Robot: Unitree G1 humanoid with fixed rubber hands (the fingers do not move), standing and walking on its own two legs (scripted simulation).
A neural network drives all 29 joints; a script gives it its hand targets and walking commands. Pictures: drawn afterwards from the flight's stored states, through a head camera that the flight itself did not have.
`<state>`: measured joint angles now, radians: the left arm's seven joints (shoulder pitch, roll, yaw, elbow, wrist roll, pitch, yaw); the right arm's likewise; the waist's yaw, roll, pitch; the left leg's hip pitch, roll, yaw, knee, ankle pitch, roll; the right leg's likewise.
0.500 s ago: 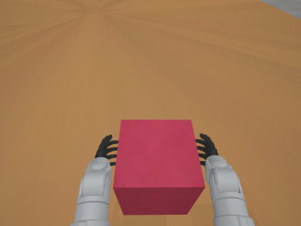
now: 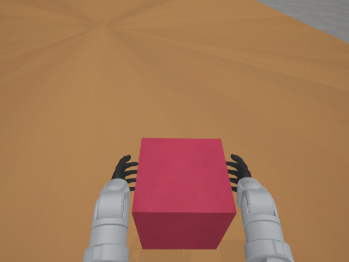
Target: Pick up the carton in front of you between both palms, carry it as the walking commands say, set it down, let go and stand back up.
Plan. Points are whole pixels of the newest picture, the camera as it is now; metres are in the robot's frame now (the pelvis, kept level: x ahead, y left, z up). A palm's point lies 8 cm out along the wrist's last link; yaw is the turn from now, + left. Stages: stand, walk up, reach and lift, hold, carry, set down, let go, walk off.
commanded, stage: hold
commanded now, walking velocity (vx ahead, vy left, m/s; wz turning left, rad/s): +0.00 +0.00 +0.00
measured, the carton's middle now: (180, 195) +0.31 +0.00 -0.05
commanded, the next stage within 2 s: set down in 0.18 s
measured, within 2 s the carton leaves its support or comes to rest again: neither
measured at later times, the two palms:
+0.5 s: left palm (124, 179) +0.32 +0.15 +0.00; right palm (236, 176) +0.33 -0.15 +0.01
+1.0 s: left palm (128, 198) +0.38 +0.17 -0.19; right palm (213, 194) +0.39 -0.13 -0.18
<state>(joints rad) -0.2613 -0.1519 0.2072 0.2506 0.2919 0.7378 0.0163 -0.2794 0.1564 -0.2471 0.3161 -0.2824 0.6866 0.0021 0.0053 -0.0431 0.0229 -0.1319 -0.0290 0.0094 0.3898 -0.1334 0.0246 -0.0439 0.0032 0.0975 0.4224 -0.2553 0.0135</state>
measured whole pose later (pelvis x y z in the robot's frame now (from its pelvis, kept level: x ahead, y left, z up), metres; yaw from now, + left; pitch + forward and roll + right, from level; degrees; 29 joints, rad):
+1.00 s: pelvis -0.03 -0.01 -0.11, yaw -1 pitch +34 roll -2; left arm -0.73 -0.07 0.43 0.53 0.27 0.24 -0.02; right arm -0.71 0.14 -0.42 0.55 -0.18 0.20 -0.09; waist 0.04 -0.05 -0.08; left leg -1.39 -0.04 -0.08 1.09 -0.30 -0.02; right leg -1.29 0.10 0.08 1.13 -0.44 0.03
